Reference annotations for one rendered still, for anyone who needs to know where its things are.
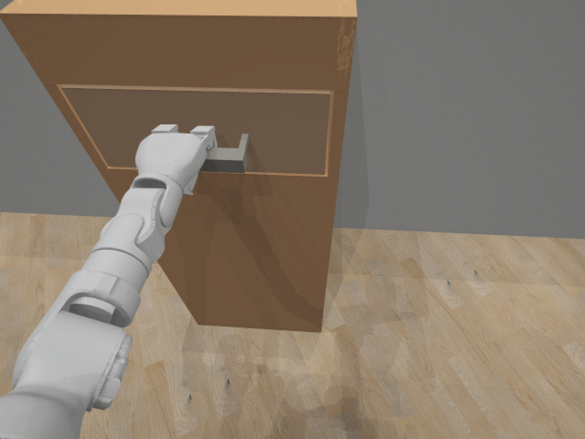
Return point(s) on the robot left forearm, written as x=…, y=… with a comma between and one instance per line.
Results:
x=108, y=286

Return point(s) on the handle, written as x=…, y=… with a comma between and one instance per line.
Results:
x=227, y=160

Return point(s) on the left robot upper arm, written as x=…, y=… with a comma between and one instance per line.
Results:
x=77, y=365

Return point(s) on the cabinet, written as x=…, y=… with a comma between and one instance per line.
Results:
x=247, y=249

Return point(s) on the robot left hand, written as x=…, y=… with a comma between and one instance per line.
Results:
x=174, y=155

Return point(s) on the drawer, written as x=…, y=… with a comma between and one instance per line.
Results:
x=287, y=128

